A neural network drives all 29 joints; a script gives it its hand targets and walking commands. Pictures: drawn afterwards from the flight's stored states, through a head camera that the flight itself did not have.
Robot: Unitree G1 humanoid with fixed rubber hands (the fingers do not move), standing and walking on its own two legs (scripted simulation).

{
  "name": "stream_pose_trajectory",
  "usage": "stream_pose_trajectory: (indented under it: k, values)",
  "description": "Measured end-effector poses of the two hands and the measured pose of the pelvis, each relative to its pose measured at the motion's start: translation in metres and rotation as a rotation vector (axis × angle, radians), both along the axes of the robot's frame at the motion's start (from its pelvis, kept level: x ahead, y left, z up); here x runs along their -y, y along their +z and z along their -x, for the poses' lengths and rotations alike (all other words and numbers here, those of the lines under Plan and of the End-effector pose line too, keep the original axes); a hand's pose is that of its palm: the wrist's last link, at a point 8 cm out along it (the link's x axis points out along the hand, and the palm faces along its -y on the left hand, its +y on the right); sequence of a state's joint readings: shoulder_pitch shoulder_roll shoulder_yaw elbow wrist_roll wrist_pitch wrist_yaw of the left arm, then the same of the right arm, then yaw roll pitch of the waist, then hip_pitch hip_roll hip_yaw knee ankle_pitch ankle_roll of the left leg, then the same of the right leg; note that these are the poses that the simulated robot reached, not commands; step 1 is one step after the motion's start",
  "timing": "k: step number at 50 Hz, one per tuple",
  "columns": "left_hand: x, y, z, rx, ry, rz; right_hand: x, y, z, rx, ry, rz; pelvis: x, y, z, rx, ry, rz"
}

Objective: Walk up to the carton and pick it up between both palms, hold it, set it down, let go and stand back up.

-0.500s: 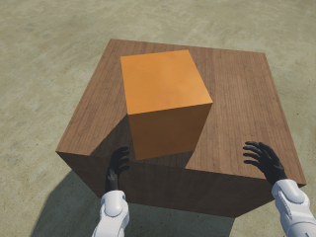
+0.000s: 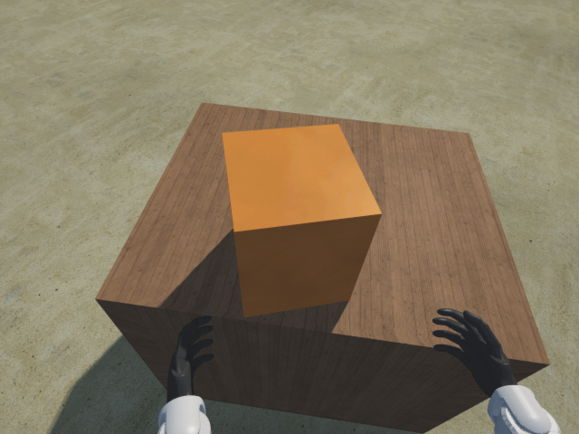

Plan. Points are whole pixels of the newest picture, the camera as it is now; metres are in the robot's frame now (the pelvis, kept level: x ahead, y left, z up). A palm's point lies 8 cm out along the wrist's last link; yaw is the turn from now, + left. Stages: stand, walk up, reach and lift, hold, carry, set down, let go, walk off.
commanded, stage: set down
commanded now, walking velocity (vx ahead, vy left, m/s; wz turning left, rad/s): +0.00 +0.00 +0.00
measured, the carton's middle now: (290, 222) +0.47 +0.05 -0.01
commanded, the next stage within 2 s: let go in 1.34 s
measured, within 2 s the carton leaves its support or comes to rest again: neither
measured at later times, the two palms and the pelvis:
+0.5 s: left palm (174, 395) +0.19 +0.18 -0.04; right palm (495, 390) +0.22 -0.24 -0.03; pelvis +0.01 +0.00 +0.00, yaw +0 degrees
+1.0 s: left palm (160, 402) +0.18 +0.21 -0.06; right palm (480, 401) +0.21 -0.23 -0.04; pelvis +0.01 +0.00 +0.00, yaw +0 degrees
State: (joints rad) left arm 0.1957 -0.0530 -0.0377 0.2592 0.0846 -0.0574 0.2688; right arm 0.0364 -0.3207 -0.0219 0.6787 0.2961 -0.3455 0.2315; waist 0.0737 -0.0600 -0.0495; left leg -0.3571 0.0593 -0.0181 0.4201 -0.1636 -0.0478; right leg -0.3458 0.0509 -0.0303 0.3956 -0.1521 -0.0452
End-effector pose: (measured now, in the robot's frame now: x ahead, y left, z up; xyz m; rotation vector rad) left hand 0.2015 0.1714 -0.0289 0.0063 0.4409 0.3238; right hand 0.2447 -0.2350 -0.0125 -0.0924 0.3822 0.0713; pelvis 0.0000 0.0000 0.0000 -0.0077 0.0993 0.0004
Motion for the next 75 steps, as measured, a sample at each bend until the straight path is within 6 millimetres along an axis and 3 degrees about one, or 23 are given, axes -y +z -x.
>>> stream_pose_trajectory:
  k: [24, 32, 44, 58, 75]
  values:
    - [-0.012, -0.014, 0.011, -0.094, -0.062, -0.011, 0.008, -0.014, 0.019, -0.062, -0.098, 0.001, -0.001, 0.001, -0.013, 0.027, 0.002, 0.0]
    - [-0.021, -0.014, 0.015, -0.095, -0.081, -0.031, 0.003, -0.016, 0.027, -0.081, -0.128, -0.019, -0.001, 0.001, -0.009, 0.044, 0.002, 0.0]
    - [-0.03, -0.029, 0.021, -0.182, -0.112, -0.038, -0.008, -0.026, 0.031, -0.154, -0.156, -0.038, -0.002, 0.001, -0.009, 0.043, 0.003, 0.0]
    - [-0.041, -0.036, 0.014, -0.224, -0.153, -0.043, -0.004, -0.031, 0.029, -0.164, -0.207, -0.014, -0.003, 0.001, -0.018, 0.032, 0.004, 0.0]
    - [-0.049, -0.049, 0.029, -0.32, -0.193, -0.035, -0.013, -0.044, 0.045, -0.221, -0.239, 0.003, -0.003, 0.001, -0.015, 0.047, 0.004, 0.0]
